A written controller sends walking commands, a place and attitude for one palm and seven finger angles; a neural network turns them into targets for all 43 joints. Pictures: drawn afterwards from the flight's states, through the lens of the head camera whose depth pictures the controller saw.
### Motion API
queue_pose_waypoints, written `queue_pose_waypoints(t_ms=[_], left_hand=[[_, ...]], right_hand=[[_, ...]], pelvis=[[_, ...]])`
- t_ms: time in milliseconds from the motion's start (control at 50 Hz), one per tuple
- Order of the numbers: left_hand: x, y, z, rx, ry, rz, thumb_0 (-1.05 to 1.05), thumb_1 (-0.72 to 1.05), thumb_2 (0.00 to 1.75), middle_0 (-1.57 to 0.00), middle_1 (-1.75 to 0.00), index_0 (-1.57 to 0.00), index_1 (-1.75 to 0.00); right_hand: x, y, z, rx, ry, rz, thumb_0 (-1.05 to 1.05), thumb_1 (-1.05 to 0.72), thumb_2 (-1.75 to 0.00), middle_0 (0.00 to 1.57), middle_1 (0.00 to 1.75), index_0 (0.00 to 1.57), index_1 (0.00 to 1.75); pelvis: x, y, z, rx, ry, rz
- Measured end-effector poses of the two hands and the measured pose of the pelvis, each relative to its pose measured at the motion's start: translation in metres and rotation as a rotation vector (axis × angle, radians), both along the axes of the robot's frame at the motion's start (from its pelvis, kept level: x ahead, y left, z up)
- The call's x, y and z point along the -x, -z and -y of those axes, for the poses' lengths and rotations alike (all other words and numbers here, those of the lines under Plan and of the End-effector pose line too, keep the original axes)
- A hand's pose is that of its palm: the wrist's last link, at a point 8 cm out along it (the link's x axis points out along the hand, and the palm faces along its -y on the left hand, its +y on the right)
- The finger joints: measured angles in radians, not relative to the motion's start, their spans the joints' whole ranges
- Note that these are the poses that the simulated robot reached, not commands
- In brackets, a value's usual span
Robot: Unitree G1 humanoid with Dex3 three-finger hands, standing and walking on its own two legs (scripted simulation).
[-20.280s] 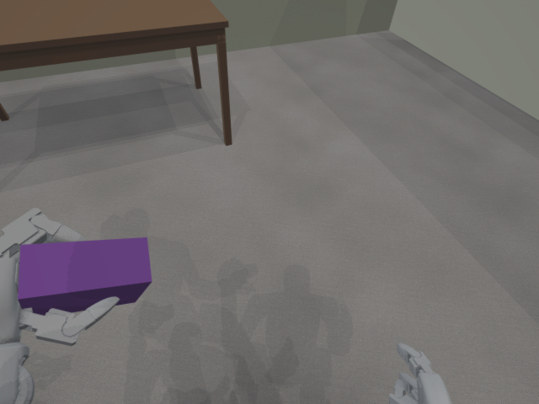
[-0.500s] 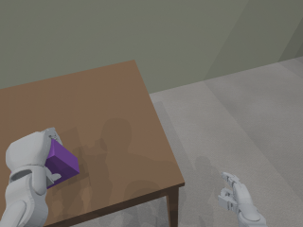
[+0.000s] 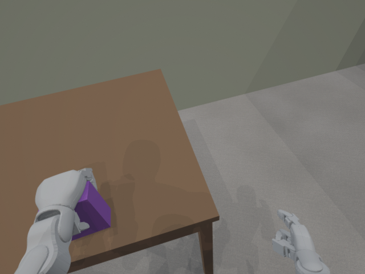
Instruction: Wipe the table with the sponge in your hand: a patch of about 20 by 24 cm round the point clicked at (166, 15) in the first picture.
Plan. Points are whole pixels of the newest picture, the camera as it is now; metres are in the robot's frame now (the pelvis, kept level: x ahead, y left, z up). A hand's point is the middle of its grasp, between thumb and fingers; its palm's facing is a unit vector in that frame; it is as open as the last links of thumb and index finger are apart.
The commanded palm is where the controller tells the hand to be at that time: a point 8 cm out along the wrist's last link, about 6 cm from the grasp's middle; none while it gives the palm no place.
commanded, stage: move the sponge above the wiping area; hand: left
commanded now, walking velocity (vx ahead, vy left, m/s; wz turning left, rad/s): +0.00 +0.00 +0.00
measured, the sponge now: (82, 216) +0.21 +0.28 +0.02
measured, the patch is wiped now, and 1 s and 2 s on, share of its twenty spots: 0.00 0.00 0.00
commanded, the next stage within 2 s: none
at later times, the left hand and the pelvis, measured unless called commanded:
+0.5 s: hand (80, 209) +0.21 +0.26 +0.05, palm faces -0.05 -0.10 -0.99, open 9.4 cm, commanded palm +0.20 +0.27 +0.12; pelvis +0.01 +0.01 +0.00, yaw -1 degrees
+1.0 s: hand (74, 195) +0.24 +0.28 +0.07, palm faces +0.04 -0.06 -1.00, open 9.4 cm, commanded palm +0.20 +0.27 +0.12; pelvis +0.00 +0.00 +0.00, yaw -1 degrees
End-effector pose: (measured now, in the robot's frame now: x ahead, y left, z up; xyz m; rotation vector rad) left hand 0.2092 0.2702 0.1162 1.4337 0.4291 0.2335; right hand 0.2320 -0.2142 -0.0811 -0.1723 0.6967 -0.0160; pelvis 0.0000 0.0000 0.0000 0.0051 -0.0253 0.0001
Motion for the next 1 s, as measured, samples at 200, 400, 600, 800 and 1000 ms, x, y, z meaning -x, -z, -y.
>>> queue_pose_waypoints(t_ms=[200,400,600,800,1000], left_hand=[[-0.007,-0.018,-0.009,-0.086,0.038,0.151,0.00,-0.44,1.03,-0.81,-1.39,-0.81,-1.40],[0.009,0.009,-0.007,0.010,0.000,0.008,0.00,-0.44,1.03,-0.80,-1.40,-0.80,-1.40],[0.006,-0.003,-0.005,-0.068,0.057,0.153,0.00,-0.44,1.03,-0.81,-1.39,-0.81,-1.39],[0.002,0.009,-0.002,-0.006,0.010,0.053,0.00,-0.44,1.03,-0.80,-1.40,-0.80,-1.40],[-0.005,-0.007,-0.004,-0.072,0.048,0.143,0.00,-0.44,1.03,-0.81,-1.39,-0.81,-1.39]], right_hand=[[0.005,0.001,0.007,0.005,0.031,-0.029,0.02,-0.91,-0.90,0.20,0.30,0.20,0.30],[-0.002,0.000,0.006,0.009,0.027,-0.007,0.02,-0.91,-0.90,0.20,0.30,0.19,0.30],[-0.001,-0.001,-0.012,-0.009,0.002,-0.015,0.02,-0.91,-0.90,0.20,0.30,0.20,0.30],[0.003,-0.001,-0.016,-0.021,-0.003,-0.005,0.02,-0.91,-0.90,0.20,0.30,0.20,0.30],[0.011,-0.001,-0.008,-0.013,0.016,-0.030,0.02,-0.91,-0.90,0.20,0.30,0.20,0.30]], pelvis=[[-0.007,0.000,0.003,0.004,0.020,0.000],[-0.010,0.001,-0.005,0.002,0.009,-0.010],[-0.005,0.002,-0.006,0.007,0.013,-0.004],[0.002,0.001,-0.009,0.005,0.002,0.001],[0.001,0.000,-0.005,0.005,0.018,0.012]])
